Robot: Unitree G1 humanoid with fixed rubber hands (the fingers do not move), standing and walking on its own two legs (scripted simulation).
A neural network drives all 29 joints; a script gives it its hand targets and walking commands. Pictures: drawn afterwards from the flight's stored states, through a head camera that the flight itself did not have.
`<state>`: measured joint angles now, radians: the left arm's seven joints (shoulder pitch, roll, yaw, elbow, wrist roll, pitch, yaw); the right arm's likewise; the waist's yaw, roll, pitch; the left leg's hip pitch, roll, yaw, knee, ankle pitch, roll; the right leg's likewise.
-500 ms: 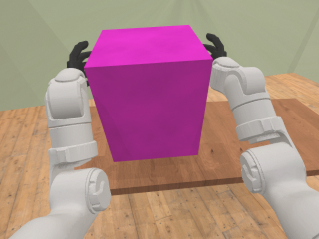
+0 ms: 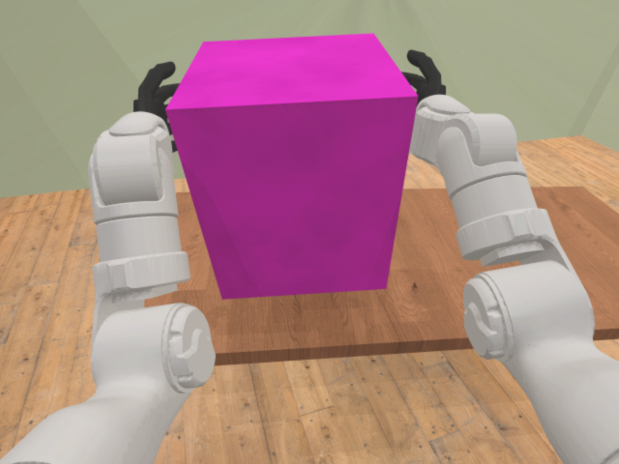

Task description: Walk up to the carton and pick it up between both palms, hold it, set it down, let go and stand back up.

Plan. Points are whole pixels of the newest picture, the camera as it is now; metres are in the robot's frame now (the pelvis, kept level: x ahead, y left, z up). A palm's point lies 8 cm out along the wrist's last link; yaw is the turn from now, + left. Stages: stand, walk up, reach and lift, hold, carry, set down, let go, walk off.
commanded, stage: hold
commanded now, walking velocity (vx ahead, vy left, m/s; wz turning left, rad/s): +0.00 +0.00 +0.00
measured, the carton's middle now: (296, 168) +0.39 +0.00 +0.26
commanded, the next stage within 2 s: none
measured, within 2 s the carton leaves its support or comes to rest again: neither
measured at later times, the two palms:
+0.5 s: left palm (149, 137) +0.36 +0.16 +0.31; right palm (423, 122) +0.36 -0.14 +0.32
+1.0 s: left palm (152, 139) +0.36 +0.16 +0.30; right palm (422, 126) +0.37 -0.14 +0.32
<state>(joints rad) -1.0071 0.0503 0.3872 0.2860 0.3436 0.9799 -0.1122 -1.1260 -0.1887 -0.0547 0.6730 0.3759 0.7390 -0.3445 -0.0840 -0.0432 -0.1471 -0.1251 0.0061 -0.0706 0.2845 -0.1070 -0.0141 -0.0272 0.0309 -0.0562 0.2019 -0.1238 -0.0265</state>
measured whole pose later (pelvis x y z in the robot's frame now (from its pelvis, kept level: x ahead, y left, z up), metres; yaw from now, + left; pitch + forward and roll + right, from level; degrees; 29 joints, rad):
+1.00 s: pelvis +0.01 +0.00 +0.00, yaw +0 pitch -5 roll -1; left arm -0.90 0.04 0.35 0.16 0.34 1.03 -0.12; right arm -1.04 -0.19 0.01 0.58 0.43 0.75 -0.37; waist -0.09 -0.04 -0.13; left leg -0.06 0.00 -0.07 0.27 -0.13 -0.01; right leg 0.05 0.03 -0.05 0.17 -0.13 -0.02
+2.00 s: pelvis +0.00 +0.00 +0.00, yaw +0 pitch -3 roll -1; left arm -0.98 0.07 0.36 0.26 0.33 0.99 -0.13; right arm -1.12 -0.18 -0.05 0.66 0.39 0.74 -0.36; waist -0.09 -0.05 -0.15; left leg -0.12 0.01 -0.07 0.28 -0.11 -0.01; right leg -0.01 0.03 -0.06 0.18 -0.12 -0.03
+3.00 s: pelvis +0.01 +0.00 +0.00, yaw +0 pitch -4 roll -1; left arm -0.94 0.06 0.34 0.17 0.33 1.02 -0.12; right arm -1.08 -0.19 -0.02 0.60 0.41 0.74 -0.36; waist -0.09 -0.05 -0.13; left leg -0.09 0.01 -0.07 0.28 -0.12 -0.02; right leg 0.02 0.03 -0.05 0.18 -0.12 -0.03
